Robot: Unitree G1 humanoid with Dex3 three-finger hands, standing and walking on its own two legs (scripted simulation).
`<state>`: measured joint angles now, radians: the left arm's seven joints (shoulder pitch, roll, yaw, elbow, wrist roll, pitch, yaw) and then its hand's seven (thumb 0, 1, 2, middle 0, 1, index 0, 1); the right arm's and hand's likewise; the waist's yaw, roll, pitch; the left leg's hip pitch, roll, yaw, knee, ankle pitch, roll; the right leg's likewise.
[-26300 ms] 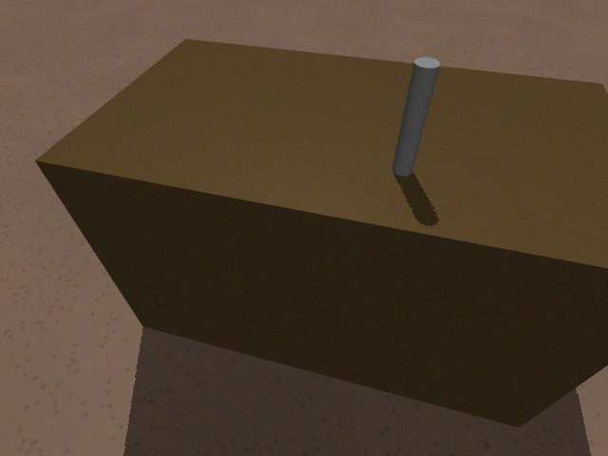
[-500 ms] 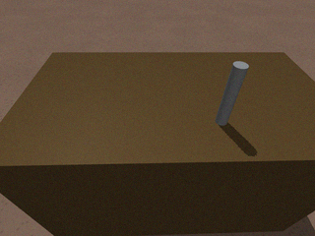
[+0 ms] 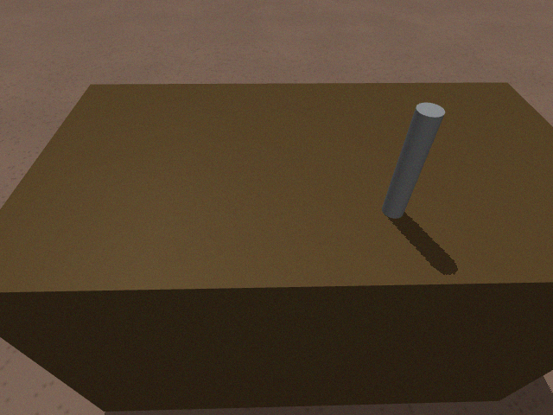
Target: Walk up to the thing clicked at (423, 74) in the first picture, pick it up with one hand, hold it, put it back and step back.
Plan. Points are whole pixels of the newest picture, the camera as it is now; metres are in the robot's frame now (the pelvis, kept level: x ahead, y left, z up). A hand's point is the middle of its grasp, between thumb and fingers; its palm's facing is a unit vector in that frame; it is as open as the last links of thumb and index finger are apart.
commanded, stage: home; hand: right
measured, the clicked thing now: (408, 167) +0.53 -0.22 +0.08
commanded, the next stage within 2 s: stand in 0.64 s
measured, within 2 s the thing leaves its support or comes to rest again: neither
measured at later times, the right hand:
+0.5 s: hand out of the picture +0.08 -0.25 -0.15, palm faces -0.03 +0.93 -0.37, open 17.4 cm
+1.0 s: hand out of the picture +0.06 -0.25 -0.15, palm faces -0.03 +0.93 -0.36, open 13.9 cm
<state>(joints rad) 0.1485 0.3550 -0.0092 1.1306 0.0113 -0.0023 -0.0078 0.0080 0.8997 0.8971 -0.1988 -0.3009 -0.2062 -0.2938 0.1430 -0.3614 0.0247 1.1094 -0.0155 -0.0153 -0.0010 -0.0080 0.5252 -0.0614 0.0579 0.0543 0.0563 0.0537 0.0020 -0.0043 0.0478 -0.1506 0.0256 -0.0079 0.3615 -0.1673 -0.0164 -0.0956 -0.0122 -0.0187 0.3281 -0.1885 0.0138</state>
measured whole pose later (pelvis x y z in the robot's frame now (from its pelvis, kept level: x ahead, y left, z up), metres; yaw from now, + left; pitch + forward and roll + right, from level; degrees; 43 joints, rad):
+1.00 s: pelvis +0.00 +0.00 +0.00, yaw +0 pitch -3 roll +0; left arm 0.15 0.35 0.00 1.13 0.01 0.00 -0.01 0.01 0.90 0.90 -0.20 -0.30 -0.21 -0.30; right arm 0.14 -0.35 0.01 1.13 -0.02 -0.01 0.00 -0.01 0.07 -0.50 0.17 0.24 0.17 0.24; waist 0.00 -0.01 0.05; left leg -0.13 0.02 0.00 0.34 -0.16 -0.01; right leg -0.08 -0.02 -0.02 0.31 -0.18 0.02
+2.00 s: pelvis +0.02 +0.00 +0.00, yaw +0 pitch -2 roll +0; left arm 0.13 0.35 -0.01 1.11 0.01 -0.01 0.00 0.01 0.90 0.90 -0.20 -0.30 -0.21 -0.30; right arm 0.11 -0.35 0.00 1.12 -0.01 -0.01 0.00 0.00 -0.90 -0.90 0.20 0.30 0.20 0.30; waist 0.00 0.00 0.05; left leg -0.11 0.02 0.00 0.33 -0.18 -0.01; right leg -0.06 -0.02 -0.01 0.30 -0.20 0.02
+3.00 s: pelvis +0.02 +0.00 +0.00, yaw -1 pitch -2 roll +0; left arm 0.14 0.35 0.00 1.12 0.01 -0.01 0.00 0.01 0.90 0.90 -0.20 -0.30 -0.21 -0.30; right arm 0.13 -0.35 0.00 1.12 -0.02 -0.01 0.01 0.00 -0.90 -0.90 0.20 0.30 0.20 0.30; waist 0.00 0.00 0.06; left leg -0.11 0.02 0.01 0.32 -0.17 -0.01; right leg -0.07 -0.02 0.00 0.30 -0.20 0.02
